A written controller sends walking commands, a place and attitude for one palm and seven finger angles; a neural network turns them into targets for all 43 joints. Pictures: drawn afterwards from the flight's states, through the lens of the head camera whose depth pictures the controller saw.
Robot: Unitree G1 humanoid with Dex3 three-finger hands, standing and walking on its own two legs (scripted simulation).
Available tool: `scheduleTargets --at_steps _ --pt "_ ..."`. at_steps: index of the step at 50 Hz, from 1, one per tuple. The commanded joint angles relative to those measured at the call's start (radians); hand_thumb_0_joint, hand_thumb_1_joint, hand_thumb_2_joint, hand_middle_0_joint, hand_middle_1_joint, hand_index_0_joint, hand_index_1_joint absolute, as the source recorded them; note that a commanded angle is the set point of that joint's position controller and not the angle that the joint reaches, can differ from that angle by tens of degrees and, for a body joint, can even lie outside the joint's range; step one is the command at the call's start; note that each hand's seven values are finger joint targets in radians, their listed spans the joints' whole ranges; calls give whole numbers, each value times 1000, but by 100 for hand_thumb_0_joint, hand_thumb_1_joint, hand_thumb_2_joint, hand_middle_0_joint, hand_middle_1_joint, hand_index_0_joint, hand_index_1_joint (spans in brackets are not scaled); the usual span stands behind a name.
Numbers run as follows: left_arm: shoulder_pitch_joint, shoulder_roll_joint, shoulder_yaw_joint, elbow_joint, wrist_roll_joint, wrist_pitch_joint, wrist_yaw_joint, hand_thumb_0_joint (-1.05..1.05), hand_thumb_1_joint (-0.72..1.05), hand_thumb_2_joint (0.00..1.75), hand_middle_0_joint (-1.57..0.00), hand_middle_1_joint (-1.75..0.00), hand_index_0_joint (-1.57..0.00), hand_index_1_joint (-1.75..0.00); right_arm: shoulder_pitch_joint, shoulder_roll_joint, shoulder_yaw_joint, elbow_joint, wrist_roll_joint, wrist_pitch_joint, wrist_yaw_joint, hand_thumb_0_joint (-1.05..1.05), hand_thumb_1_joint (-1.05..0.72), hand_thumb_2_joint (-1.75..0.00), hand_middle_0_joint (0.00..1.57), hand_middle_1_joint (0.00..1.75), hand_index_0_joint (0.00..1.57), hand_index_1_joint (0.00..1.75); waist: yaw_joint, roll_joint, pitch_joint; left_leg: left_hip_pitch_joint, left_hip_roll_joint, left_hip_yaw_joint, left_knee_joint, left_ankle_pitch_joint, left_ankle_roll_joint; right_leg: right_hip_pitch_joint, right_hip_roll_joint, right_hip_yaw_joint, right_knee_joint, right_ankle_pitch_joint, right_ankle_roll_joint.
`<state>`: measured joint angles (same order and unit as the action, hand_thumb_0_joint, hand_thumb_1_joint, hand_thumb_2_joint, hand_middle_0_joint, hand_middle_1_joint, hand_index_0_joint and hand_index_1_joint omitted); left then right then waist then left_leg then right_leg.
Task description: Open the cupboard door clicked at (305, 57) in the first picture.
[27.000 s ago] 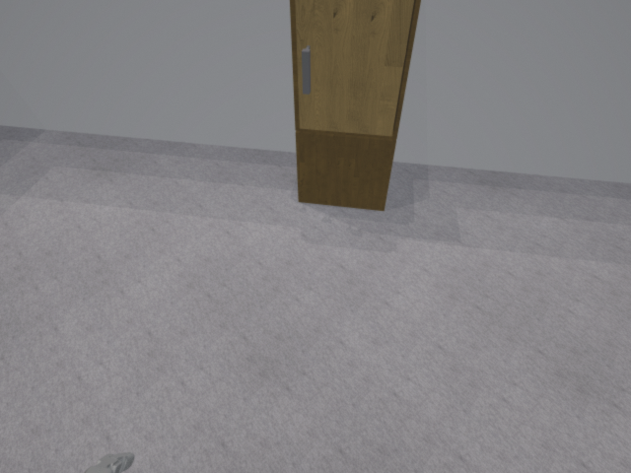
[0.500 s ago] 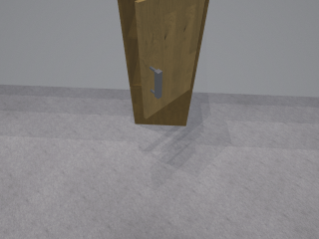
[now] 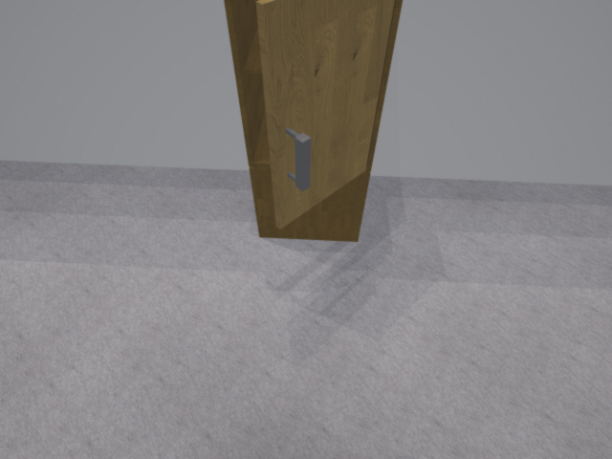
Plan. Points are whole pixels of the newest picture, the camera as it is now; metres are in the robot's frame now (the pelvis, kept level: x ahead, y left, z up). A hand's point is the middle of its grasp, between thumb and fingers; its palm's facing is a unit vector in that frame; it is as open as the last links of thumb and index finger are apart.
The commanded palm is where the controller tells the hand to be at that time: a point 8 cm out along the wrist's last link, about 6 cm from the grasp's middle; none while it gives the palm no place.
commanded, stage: look to check the result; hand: left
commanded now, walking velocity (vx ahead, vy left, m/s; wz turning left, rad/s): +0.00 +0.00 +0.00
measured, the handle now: (296, 159) +0.76 +0.06 -0.10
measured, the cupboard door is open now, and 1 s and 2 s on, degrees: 46 46 46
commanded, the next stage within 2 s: walk to a spot facing it in 0.02 s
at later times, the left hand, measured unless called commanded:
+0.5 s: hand out of the picture +0.07 +0.17 -0.18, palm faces -0.11 -0.96 -0.27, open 7.4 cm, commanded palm none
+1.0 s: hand out of the picture +0.14 +0.13 -0.18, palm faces -0.36 -0.90 -0.26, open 7.4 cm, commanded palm none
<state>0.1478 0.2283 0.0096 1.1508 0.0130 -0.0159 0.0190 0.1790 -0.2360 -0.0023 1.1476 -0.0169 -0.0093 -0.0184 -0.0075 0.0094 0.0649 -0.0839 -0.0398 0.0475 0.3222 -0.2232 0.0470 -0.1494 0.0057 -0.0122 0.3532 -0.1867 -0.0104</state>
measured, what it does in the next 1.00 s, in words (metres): lifts its left foot, turning right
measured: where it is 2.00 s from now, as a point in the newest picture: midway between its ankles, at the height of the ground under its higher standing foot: outside the picture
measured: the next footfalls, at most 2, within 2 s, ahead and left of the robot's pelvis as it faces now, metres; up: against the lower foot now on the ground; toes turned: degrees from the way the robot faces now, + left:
left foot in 1.04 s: +0.10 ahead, +0.08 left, +0.00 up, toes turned -31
right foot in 1.34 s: -0.02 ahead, -0.19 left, +0.00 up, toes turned -41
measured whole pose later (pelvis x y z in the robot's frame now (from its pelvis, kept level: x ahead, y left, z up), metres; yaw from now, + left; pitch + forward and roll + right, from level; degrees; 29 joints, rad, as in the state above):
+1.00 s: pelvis +0.00 -0.04 -0.01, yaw -26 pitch +2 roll +1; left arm 0.22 0.23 0.09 0.93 0.03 0.04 0.01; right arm 0.03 -0.22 -0.05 0.88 0.01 0.03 -0.03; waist 0.05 -0.04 0.10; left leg -0.32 -0.01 -0.05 0.63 -0.36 -0.05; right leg -0.31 0.14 0.26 0.48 -0.18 -0.03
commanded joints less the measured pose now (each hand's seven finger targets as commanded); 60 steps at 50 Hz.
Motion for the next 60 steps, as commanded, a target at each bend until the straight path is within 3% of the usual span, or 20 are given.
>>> scheduleTargets --at_steps 1,15,19,21,25,26,27,28,30,34,45,48,49,50,51,52,54,55,57,60 --pt "9 166 27 -41 -3 -16 9 0 90 90 -20 -30 -20 -30 23 -154 -25 -35 -1 -18 -13 0 -90 -90 20 30 20 30 -4 -12 -69 8 156 -119 -48 248 -16 37 -120 101 -31 209 -35" --pt "19 138 51 -107 2 33 1 0 90 90 -20 -30 -20 -30 61 -139 -47 -87 -2 23 -27 0 -90 -90 20 30 20 30 -13 4 -49 44 210 -52 45 180 -15 -125 -75 143 100 237 -31" --pt "-2 118 67 -176 8 58 -14 0 90 90 -20 -30 -20 -30 54 -180 -72 -134 -12 24 -33 0 -90 -90 20 30 20 30 -9 137 -9 31 385 -153 -19 268 100 -282 1 76 424 -177 -7" --pt "-10 107 77 -203 9 66 -16 0 90 90 -20 -30 -20 -30 55 -173 -74 -157 -18 19 -36 0 -90 -90 20 30 20 30 -8 120 -14 32 450 -158 -5 384 158 -328 -22 68 571 -327 4" --pt "105 88 85 -207 10 57 -29 0 90 90 -20 -30 -20 -30 -39 -180 -83 -208 -17 21 -30 0 -90 -90 20 30 20 30 64 53 -47 -72 372 8 181 389 58 -109 -36 14 331 -154 -2" --pt "174 106 94 -188 13 51 -29 0 90 90 -20 -30 -20 -30 -61 -180 -87 -220 -9 27 -28 0 -90 -90 20 30 20 30 97 -26 -59 -131 292 58 324 259 5 -24 -33 54 166 51 -14" --pt "227 210 113 -181 26 36 -14 0 90 90 -20 -30 -20 -30 -46 -114 -84 -252 7 32 -23 0 -90 -90 20 30 20 30 102 -351 -83 -303 127 145 573 -133 -70 68 -238 406 -24 299 -85" --pt "232 253 118 -185 10 34 -3 0 90 90 -20 -30 -20 -30 -75 -105 -81 -275 11 44 -17 0 -90 -90 20 30 20 30 109 -372 -48 -405 46 40 769 -456 -91 38 -359 598 -81 438 -189" --pt "145 209 118 -221 5 38 10 0 90 90 -20 -30 -20 -30 -92 -92 -82 -270 6 50 -7 0 -90 -90 20 30 20 30 65 -136 -2 -464 99 -65 851 -334 -82 -22 -306 549 -81 137 -230" --pt "112 179 111 -249 8 24 14 0 90 90 -20 -30 -20 -30 -92 -67 -76 -271 7 50 -8 0 -90 -90 20 30 20 30 34 -79 -102 -429 91 -85 793 -214 -108 19 -213 454 -11 283 -195" --pt "137 190 123 -270 19 39 6 0 90 90 -20 -30 -20 -30 -144 -71 -75 -326 20 31 -20 0 -90 -90 20 30 20 30 57 -157 -122 -348 41 -100 471 -237 -103 52 -162 550 20 347 -185" --pt "70 196 124 -292 10 45 2 0 90 90 -20 -30 -20 -30 -43 -79 -75 -303 24 22 -26 0 -90 -90 20 30 20 30 1 -144 -142 -162 23 -92 232 -104 -93 -56 -115 528 65 303 -125" --pt "40 183 119 -301 5 47 1 0 90 90 -20 -30 -20 -30 4 -95 -80 -289 24 16 -30 0 -90 -90 20 30 20 30 -25 -135 -153 -17 45 -97 106 -28 -84 -158 -79 495 95 218 -80" --pt "42 139 108 -316 -2 47 -3 0 90 90 -20 -30 -20 -30 31 -158 -90 -284 17 7 -35 0 -90 -90 20 30 20 30 -35 26 -165 117 189 -244 -11 -52 -43 -318 19 396 193 13 -29" --pt "39 100 98 -341 -11 46 -19 0 90 90 -20 -30 -20 -30 38 -252 -108 -305 -4 2 -37 0 -90 -90 20 30 20 30 -37 301 -135 150 461 -508 -96 13 66 -476 117 200 430 -367 26" --pt "-12 143 103 -355 4 46 -25 0 90 90 -20 -30 -20 -30 39 -254 -102 -315 -12 10 -39 0 -90 -90 20 30 20 30 -42 204 -83 19 545 -526 -82 118 146 -458 56 129 618 -423 51" --pt "17 138 112 -341 18 50 -42 0 90 90 -20 -30 -20 -30 -23 -192 -83 -346 -25 4 -37 0 -90 -90 20 30 20 30 13 88 -73 -70 431 -355 -38 263 142 -418 30 85 769 -325 71" --pt "16 132 110 -326 16 54 -46 0 90 90 -20 -30 -20 -30 -36 -180 -75 -348 -22 3 -36 0 -90 -90 20 30 20 30 26 185 -74 -76 385 -272 -1 363 114 -425 11 77 787 -306 75" --pt "-6 116 98 -342 7 58 -55 0 90 90 -20 -30 -20 -30 -21 -163 -72 -347 -23 5 -34 0 -90 -90 20 30 20 30 19 208 -67 -26 327 -128 57 518 83 -420 -6 35 721 -289 75" --pt "-57 99 79 -359 7 50 -64 0 90 90 -20 -30 -20 -30 68 -188 -83 -325 -22 5 -31 0 -90 -90 20 30 20 30 -25 196 -122 57 312 -54 127 632 54 -334 10 -55 505 -265 64"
